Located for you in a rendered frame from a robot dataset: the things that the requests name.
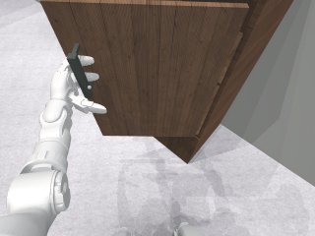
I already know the robot right shin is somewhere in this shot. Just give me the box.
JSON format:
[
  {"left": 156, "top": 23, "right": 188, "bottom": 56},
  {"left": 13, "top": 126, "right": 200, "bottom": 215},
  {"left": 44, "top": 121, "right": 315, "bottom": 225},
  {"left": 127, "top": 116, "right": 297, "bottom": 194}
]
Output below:
[{"left": 178, "top": 222, "right": 189, "bottom": 228}]

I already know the handle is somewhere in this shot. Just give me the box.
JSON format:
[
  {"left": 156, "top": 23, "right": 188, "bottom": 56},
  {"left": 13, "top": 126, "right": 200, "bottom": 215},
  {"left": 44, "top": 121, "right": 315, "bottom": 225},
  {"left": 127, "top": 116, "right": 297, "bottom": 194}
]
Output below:
[{"left": 66, "top": 43, "right": 94, "bottom": 99}]

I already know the robot left upper arm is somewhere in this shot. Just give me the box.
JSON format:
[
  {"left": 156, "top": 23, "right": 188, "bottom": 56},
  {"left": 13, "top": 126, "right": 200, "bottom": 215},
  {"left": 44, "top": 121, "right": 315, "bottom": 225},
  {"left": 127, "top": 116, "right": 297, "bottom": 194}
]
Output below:
[{"left": 0, "top": 169, "right": 71, "bottom": 236}]

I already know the robot left hand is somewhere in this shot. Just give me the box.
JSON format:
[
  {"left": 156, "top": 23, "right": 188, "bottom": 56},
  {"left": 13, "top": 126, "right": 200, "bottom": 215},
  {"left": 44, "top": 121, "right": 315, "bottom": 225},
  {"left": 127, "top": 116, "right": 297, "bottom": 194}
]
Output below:
[{"left": 50, "top": 55, "right": 107, "bottom": 114}]

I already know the right robot thigh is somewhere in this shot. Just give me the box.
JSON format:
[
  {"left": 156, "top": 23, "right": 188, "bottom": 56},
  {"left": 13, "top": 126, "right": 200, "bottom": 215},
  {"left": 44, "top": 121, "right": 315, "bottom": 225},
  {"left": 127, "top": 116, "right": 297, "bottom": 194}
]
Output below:
[{"left": 173, "top": 225, "right": 204, "bottom": 236}]

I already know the left robot forearm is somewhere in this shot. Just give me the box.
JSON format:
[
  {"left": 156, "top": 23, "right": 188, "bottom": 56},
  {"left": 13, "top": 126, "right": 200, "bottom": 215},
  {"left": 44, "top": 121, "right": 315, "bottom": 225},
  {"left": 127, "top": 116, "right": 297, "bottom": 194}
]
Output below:
[{"left": 6, "top": 99, "right": 73, "bottom": 214}]

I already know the cupboard door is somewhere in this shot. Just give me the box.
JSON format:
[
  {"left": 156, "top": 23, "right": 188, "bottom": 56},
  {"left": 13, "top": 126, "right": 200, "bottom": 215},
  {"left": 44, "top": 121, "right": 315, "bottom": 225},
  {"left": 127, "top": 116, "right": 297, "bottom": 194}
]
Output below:
[{"left": 39, "top": 0, "right": 249, "bottom": 138}]

